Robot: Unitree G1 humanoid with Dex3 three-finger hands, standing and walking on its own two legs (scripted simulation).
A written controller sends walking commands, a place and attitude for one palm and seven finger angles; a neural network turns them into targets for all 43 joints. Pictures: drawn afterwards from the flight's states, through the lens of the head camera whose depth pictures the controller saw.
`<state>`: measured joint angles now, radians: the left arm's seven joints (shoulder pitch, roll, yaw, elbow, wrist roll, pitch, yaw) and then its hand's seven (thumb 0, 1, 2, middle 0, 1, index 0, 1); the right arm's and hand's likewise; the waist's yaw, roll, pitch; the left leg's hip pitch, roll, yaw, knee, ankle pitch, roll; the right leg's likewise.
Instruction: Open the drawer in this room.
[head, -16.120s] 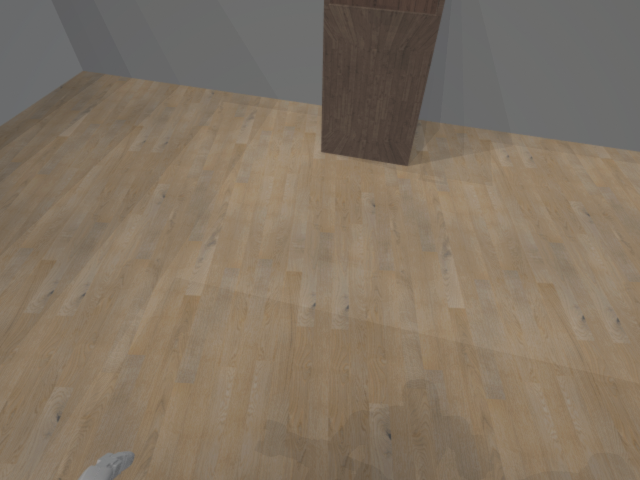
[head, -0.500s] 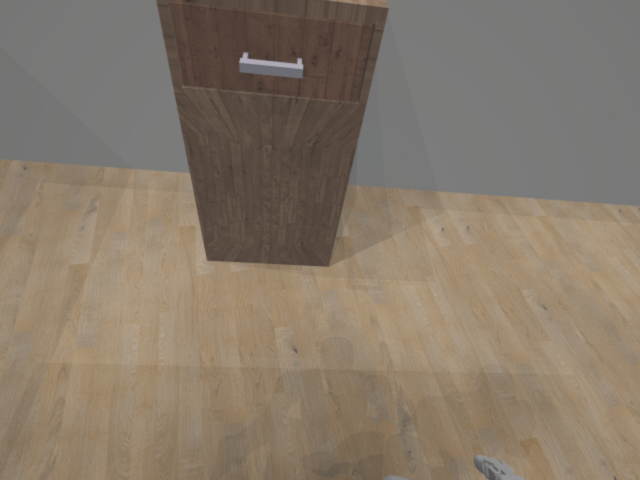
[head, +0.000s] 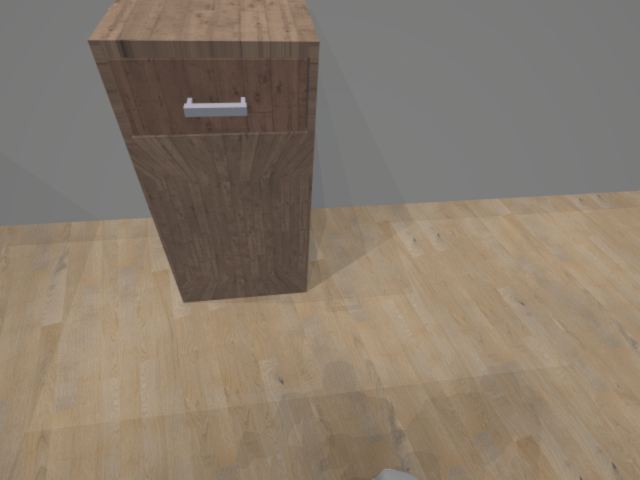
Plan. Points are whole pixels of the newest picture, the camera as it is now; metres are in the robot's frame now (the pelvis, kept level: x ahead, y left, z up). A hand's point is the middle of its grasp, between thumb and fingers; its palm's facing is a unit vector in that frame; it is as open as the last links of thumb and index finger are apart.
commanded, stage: take the last steps up to it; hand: left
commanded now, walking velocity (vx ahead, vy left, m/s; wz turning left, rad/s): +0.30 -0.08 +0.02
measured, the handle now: (216, 105) +0.87 +0.22 +0.03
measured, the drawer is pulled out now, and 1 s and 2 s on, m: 0.00 0.00 0.00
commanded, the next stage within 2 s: come to a stop and stand still in 0.96 s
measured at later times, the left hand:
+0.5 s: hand out of the picture +0.10 +0.07 -0.17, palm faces +0.13 -0.97 -0.23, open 7.2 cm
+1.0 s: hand (239, 362) +0.35 +0.13 -0.18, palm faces +0.10 -0.97 -0.21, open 7.3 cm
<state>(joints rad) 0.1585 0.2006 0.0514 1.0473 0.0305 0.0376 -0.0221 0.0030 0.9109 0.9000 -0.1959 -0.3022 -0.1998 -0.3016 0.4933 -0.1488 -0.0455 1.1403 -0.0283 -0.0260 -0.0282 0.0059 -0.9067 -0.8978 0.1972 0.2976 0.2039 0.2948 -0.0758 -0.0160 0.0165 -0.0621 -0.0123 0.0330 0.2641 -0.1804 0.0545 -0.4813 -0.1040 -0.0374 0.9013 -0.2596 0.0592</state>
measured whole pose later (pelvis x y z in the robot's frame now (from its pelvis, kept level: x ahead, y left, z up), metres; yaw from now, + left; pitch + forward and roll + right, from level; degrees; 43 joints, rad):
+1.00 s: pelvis +0.32 -0.06 -0.01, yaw +2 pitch -1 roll +2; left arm 0.22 0.18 0.07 1.05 0.03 -0.01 0.00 0.00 0.91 0.90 -0.19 -0.30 -0.20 -0.30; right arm 0.25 -0.18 -0.06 1.07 -0.02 -0.06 -0.02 -0.03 -0.95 -0.90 0.20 0.30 0.20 0.29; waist 0.01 -0.03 0.05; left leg -0.13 0.00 0.16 0.40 -0.24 0.04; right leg -0.52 -0.13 -0.07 0.98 -0.28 0.03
